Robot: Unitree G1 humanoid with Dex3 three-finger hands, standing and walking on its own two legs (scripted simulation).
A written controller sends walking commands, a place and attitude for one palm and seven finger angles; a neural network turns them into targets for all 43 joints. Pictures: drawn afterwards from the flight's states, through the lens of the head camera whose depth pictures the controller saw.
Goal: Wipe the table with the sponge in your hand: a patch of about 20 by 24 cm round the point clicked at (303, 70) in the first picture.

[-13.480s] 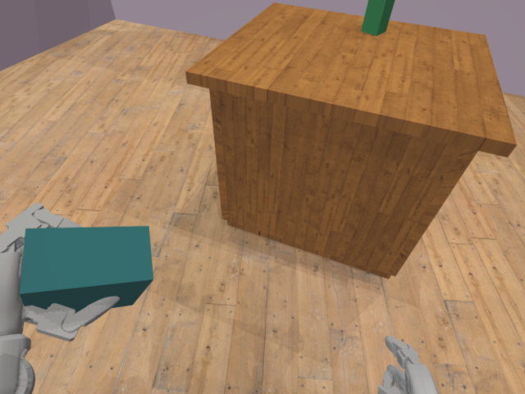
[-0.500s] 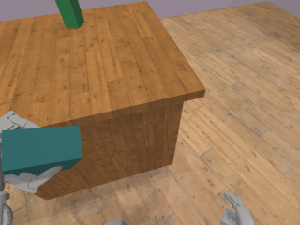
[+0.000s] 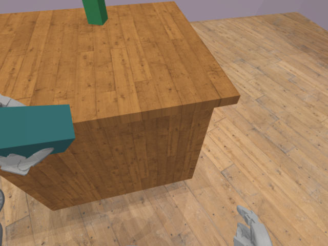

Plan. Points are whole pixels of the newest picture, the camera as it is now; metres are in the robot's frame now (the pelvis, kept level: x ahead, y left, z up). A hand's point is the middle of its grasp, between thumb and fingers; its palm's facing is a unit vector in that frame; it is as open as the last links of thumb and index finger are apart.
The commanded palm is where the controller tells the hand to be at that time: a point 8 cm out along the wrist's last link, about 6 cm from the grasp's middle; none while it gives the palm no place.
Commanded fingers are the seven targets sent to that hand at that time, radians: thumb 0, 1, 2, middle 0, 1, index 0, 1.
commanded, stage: come to a stop and stand still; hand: left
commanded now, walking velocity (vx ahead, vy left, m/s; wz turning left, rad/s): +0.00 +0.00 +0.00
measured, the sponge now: (43, 133) +0.26 +0.26 +0.17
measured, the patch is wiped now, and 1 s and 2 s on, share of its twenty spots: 0.00 0.00 0.00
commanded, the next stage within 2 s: look again from close up in 1.02 s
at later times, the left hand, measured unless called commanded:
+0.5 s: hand (14, 159) +0.21 +0.29 +0.17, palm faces +0.43 -0.85 -0.31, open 10.0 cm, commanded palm +0.15 +0.31 +0.18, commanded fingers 0.00 0.10 1.30 -1.20 -1.60 -1.20 -1.60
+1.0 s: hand (30, 145) +0.24 +0.28 +0.16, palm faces +0.39 -0.84 -0.37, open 10.0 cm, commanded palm +0.18 +0.31 +0.18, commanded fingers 0.00 0.10 1.30 -1.20 -1.60 -1.20 -1.60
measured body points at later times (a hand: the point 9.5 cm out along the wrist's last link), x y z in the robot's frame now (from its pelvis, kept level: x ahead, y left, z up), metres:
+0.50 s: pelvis -0.01 +0.03 +0.01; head -0.01 +0.06 +0.46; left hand +0.18 +0.33 +0.18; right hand +0.17 -0.17 -0.05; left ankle +0.03 +0.11 -0.73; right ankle +0.03 -0.09 -0.73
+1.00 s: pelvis +0.03 +0.03 +0.01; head +0.05 +0.04 +0.46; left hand +0.21 +0.32 +0.18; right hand +0.22 -0.19 -0.06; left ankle +0.03 +0.11 -0.73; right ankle +0.03 -0.09 -0.73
